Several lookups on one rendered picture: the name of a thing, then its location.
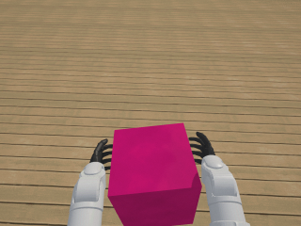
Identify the left robot hand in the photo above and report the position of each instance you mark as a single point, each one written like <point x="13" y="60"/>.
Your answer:
<point x="98" y="154"/>

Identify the right robot hand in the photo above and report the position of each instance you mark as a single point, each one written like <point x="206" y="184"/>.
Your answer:
<point x="205" y="147"/>

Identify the left robot forearm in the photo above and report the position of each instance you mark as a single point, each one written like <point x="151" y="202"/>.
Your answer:
<point x="87" y="197"/>

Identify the carton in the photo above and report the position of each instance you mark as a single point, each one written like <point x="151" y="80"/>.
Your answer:
<point x="153" y="177"/>

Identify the right robot forearm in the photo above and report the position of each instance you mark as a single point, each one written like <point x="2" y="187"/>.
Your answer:
<point x="222" y="193"/>

